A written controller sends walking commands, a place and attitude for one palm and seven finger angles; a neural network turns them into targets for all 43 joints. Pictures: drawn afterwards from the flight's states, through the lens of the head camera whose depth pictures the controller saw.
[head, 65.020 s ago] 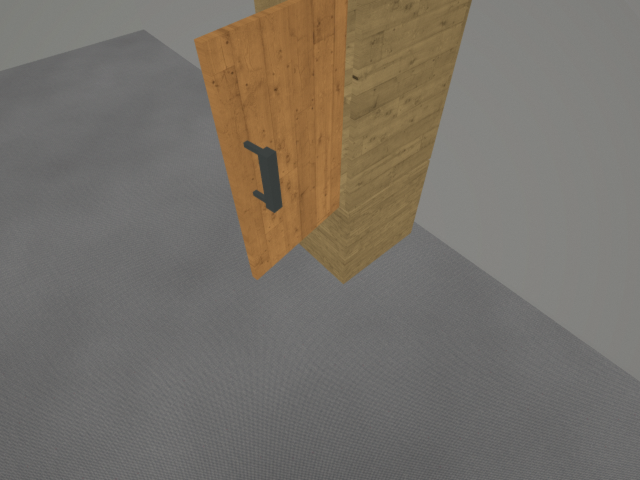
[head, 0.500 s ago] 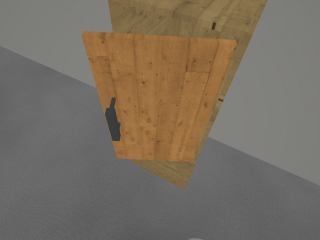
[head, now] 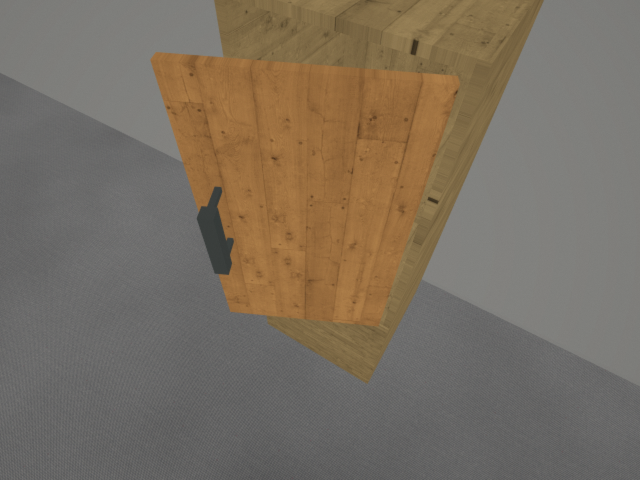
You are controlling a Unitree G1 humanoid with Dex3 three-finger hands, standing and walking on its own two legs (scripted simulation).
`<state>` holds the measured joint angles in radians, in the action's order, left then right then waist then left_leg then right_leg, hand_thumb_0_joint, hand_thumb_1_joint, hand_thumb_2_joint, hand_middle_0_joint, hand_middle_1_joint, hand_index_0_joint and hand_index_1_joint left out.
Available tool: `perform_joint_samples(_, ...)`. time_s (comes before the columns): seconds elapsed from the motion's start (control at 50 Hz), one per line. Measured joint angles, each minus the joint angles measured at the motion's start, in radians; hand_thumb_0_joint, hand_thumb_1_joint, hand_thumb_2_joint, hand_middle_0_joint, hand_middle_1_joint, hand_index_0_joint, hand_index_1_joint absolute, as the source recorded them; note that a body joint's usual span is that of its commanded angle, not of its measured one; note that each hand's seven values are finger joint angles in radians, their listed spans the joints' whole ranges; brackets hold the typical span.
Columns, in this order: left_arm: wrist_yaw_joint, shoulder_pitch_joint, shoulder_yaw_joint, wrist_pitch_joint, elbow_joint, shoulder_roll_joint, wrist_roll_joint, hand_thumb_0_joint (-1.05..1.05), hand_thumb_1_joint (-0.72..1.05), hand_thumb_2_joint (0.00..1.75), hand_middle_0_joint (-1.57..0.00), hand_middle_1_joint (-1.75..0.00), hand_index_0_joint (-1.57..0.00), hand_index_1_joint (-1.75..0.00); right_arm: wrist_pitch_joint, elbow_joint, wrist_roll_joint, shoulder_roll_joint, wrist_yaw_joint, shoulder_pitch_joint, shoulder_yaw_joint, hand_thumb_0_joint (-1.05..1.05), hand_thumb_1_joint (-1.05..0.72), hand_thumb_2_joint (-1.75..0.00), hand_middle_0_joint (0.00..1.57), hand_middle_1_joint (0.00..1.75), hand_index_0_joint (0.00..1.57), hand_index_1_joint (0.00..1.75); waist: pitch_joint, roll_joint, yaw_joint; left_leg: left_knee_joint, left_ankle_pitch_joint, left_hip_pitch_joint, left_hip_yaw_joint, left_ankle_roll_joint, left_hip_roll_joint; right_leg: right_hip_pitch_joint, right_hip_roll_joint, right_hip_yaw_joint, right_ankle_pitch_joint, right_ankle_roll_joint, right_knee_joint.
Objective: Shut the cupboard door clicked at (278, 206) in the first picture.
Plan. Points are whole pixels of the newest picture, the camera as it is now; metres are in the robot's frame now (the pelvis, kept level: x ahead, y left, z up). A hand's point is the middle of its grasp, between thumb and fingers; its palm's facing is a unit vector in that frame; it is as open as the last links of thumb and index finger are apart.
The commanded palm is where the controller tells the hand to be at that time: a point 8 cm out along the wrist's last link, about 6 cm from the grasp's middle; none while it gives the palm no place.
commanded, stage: come to a stop and stand still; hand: left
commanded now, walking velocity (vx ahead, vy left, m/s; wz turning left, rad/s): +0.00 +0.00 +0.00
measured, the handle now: (219, 232) +0.45 +0.20 +0.00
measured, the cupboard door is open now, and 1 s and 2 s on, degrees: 26 26 26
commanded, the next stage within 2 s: look again from close up in 0.50 s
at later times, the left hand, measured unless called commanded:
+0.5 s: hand out of the picture +0.03 +0.22 -0.16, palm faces -0.02 -0.96 -0.27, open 7.4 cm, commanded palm none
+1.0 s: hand out of the picture +0.06 +0.17 -0.16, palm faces -0.03 -0.97 -0.24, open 7.4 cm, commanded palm none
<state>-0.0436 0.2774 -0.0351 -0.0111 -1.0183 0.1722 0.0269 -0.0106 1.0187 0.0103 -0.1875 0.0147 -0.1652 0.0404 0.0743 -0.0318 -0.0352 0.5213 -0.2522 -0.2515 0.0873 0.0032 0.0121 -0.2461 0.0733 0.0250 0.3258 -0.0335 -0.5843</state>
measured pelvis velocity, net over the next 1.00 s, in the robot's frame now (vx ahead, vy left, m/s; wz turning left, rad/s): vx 0.03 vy -0.01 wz -0.02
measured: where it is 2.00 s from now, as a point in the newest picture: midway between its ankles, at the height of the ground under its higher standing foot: outside the picture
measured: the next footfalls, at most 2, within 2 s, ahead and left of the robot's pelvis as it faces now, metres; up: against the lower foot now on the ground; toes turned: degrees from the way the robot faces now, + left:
none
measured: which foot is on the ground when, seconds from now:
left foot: down 0.00-1.00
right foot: down 0.00-1.00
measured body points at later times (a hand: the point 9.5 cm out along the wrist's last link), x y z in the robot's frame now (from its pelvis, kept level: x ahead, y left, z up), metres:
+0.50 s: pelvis +0.01 +0.03 +0.00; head +0.03 +0.01 +0.45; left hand +0.03 +0.28 -0.14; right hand +0.06 -0.21 -0.16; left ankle +0.01 +0.10 -0.73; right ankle -0.01 -0.14 -0.73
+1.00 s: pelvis +0.03 -0.01 +0.01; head +0.06 -0.03 +0.46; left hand +0.06 +0.22 -0.14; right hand +0.03 -0.23 -0.16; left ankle +0.01 +0.10 -0.73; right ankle -0.01 -0.14 -0.73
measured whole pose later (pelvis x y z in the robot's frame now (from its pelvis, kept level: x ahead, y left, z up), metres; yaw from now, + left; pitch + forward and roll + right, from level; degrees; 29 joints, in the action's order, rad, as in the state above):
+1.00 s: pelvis +0.03 -0.01 +0.01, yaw -1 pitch +0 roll +1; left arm -0.03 0.22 0.01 0.01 -1.11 0.16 0.01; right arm 0.02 1.12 0.02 -0.17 0.03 -0.25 -0.01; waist 0.05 0.02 0.01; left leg 0.45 -0.27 -0.18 0.10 -0.01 0.00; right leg -0.18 0.03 -0.02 0.33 -0.01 -0.50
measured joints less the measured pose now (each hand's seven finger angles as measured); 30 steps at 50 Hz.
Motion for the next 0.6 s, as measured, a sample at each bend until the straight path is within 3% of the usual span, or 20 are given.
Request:
perform_joint_samples(0.06,-0.008,0.013,0.012,-0.007,-0.016,0.008,0.000,0.00,0.91,0.90,-0.20,-0.30,-0.20,-0.29,0.002,-0.053,0.006,-0.001,-0.006,0.000,-0.009,0.00,-0.91,-0.90,0.20,0.30,0.20,0.29,-0.011,0.007,0.005,0.086,-0.041,-0.037,0.000,-0.048,-0.004,-0.007,-0.002,0.003,0.023,0.005,-0.030)
perform_joint_samples(0.14,0.007,0.029,0.029,-0.013,-0.006,0.017,0.003,0.00,0.91,0.90,-0.20,-0.30,-0.20,-0.29,0.007,-0.113,0.014,-0.003,-0.006,-0.021,-0.022,0.00,-0.91,-0.90,0.20,0.30,0.20,0.29,-0.035,0.034,0.007,0.113,-0.070,-0.061,-0.002,-0.071,0.011,-0.027,-0.010,-0.025,0.040,0.043,-0.051)
perform_joint_samples(0.2,0.012,0.033,0.039,-0.004,-0.009,0.018,-0.001,0.00,0.91,0.90,-0.20,-0.30,-0.20,-0.29,0.009,-0.115,0.011,-0.001,-0.005,-0.027,-0.032,0.00,-0.91,-0.90,0.20,0.30,0.20,0.29,-0.043,0.060,-0.002,0.089,-0.061,-0.047,0.007,-0.081,0.023,-0.018,-0.003,-0.042,0.028,0.033,-0.031)
perform_joint_samples(0.32,0.013,0.035,0.047,0.004,-0.021,0.021,-0.006,0.00,0.91,0.90,-0.20,-0.29,-0.20,-0.29,0.025,-0.093,0.005,0.008,-0.003,-0.028,-0.039,-0.01,-0.92,-0.90,0.20,0.30,0.20,0.30,-0.051,0.079,0.004,0.014,-0.031,-0.009,0.032,-0.086,0.035,0.002,0.008,-0.069,-0.005,-0.005,0.025)
perform_joint_samples(0.6,0.014,-0.043,0.054,0.009,-0.044,0.009,-0.012,0.00,0.91,0.90,-0.20,-0.29,-0.20,-0.29,0.030,0.027,0.010,-0.025,0.005,-0.080,-0.044,0.00,-0.91,-0.90,0.20,0.30,0.20,0.30,-0.028,0.057,0.033,-0.051,-0.011,0.033,0.034,-0.071,0.034,0.029,0.006,-0.072,-0.014,-0.028,0.063)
